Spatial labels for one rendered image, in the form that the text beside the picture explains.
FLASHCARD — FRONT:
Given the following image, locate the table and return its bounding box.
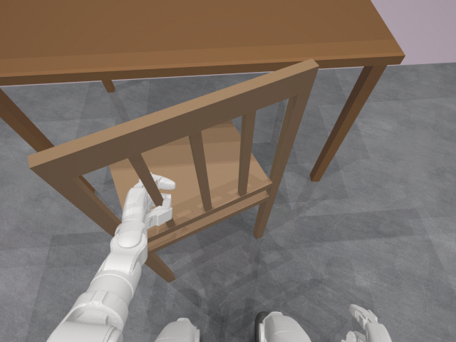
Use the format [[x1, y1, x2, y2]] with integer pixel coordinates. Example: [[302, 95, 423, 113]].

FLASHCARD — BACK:
[[0, 0, 405, 194]]

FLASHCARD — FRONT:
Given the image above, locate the chair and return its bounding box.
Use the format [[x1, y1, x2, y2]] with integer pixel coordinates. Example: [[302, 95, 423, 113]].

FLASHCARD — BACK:
[[28, 58, 319, 283]]

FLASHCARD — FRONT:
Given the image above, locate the robot left forearm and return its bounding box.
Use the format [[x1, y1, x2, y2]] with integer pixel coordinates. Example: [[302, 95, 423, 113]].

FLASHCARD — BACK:
[[46, 220, 147, 342]]

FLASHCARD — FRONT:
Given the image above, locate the left robot upper arm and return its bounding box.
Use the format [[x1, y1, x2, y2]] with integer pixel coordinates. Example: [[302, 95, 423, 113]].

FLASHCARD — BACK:
[[49, 321, 123, 342]]

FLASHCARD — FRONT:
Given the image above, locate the robot left hand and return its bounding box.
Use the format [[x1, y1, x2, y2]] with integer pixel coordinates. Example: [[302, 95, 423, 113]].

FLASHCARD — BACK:
[[122, 173, 175, 229]]

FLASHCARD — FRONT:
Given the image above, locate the robot left thigh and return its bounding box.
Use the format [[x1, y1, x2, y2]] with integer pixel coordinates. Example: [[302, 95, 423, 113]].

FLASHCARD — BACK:
[[155, 321, 200, 342]]

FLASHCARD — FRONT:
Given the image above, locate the robot right hand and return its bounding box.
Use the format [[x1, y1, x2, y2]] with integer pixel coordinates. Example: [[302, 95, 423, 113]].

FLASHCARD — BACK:
[[341, 304, 392, 342]]

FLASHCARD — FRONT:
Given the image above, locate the robot right foot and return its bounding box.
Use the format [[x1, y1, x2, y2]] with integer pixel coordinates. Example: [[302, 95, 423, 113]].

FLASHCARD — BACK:
[[254, 311, 269, 342]]

